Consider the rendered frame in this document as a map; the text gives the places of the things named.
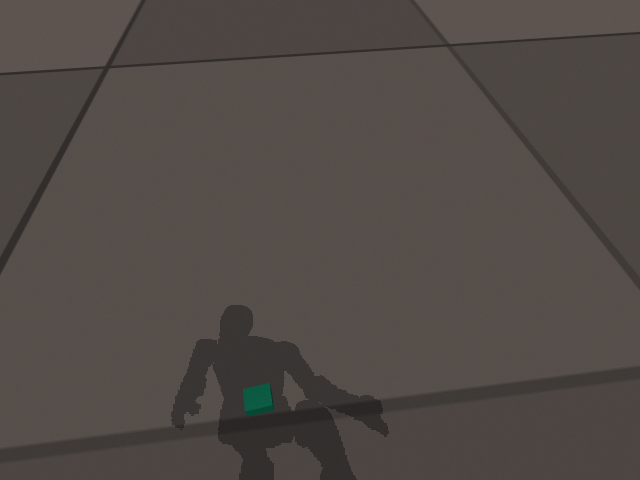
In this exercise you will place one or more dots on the small box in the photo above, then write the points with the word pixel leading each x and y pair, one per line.
pixel 258 399

